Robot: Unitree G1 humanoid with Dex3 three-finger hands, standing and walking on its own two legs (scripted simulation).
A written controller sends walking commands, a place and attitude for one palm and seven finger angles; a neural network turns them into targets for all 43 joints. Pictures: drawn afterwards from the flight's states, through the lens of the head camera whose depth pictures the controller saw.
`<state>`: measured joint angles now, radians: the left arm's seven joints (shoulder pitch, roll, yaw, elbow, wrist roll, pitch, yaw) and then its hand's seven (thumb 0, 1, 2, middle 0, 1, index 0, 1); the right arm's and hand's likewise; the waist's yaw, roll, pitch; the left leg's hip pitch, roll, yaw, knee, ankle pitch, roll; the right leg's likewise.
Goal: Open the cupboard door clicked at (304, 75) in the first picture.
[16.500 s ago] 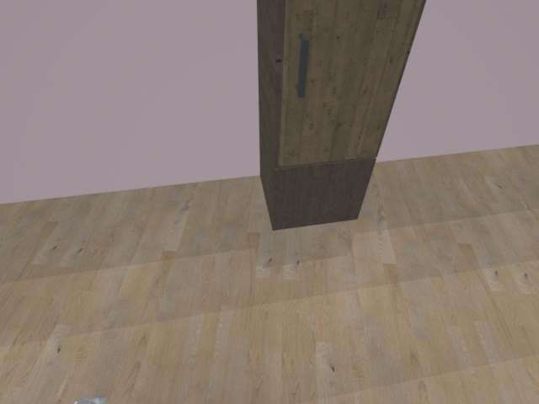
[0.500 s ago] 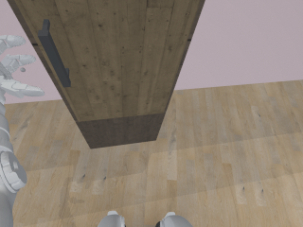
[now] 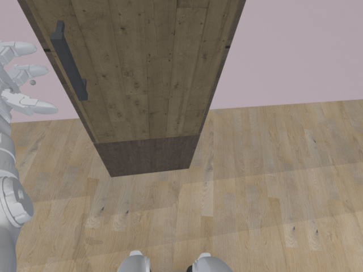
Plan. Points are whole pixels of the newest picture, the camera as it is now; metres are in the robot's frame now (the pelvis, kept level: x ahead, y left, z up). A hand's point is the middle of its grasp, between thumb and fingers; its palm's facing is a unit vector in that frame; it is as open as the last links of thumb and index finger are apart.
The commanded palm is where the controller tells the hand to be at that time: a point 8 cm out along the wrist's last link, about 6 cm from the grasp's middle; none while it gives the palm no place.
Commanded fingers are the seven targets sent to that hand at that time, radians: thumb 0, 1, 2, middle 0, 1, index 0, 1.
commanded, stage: slide the fingers in behind the handle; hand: left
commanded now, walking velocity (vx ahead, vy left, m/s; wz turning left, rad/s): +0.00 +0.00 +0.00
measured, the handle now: (73, 64) +0.54 +0.22 +0.10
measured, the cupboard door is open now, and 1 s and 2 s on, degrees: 0 0 0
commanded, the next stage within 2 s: close the thumb around the handle in 1.64 s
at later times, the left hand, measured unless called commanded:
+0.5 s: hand (47, 78) +0.49 +0.26 +0.11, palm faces +0.11 -0.99 -0.01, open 14.2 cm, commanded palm +0.46 +0.29 +0.10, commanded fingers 0.00 -0.50 0.30 -0.30 -1.20 -0.30 -1.20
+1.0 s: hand (66, 80) +0.49 +0.22 +0.11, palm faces +0.10 -1.00 -0.02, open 13.9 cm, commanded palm +0.46 +0.26 +0.10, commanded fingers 0.00 -0.50 0.30 -0.30 -1.20 -0.30 -1.20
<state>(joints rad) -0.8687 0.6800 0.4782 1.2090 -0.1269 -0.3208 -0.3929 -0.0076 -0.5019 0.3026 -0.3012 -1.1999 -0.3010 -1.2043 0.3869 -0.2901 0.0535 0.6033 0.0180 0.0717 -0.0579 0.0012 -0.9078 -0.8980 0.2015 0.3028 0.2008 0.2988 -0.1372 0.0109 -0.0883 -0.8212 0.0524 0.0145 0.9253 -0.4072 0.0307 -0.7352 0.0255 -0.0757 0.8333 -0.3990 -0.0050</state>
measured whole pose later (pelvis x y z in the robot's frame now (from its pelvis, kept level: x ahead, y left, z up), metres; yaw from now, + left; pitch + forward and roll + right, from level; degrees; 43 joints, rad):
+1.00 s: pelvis +0.00 -0.01 +0.00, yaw +0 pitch +16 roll -3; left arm -0.84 0.52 0.40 1.13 -0.12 -0.34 -0.24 -0.01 -0.50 0.30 -0.30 -1.20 -0.30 -1.22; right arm 0.38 -0.27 0.04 0.62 0.01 0.06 -0.02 0.00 -0.91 -0.90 0.20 0.30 0.20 0.30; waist -0.13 0.02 -0.10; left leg -0.79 0.05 0.02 0.91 -0.41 0.02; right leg -0.71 0.02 -0.07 0.84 -0.41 -0.01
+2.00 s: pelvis +0.00 -0.01 +0.00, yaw +0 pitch +16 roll -3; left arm -0.84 0.49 0.39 1.14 -0.12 -0.34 -0.22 -0.01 -0.20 0.43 -0.32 -1.23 -0.32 -1.24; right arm 0.39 -0.27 0.03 0.63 0.01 0.06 -0.02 0.00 -0.91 -0.90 0.20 0.30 0.20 0.30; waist -0.13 0.02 -0.11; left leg -0.78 0.05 0.02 0.90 -0.41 0.02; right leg -0.71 0.02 -0.06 0.83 -0.41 -0.01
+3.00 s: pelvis +0.01 -0.01 +0.02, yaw -1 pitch +11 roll -1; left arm -0.35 0.25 0.25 0.56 -0.20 -0.28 -0.09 0.01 0.74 0.76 -0.38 -1.35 -0.36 -1.35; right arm 0.37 -0.25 0.00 0.58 0.04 0.04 0.00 0.01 -0.91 -0.90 0.20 0.30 0.20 0.30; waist -0.06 0.04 -0.13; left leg -0.62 0.05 0.06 0.81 -0.39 0.02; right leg -0.57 0.03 -0.03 0.77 -0.40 -0.01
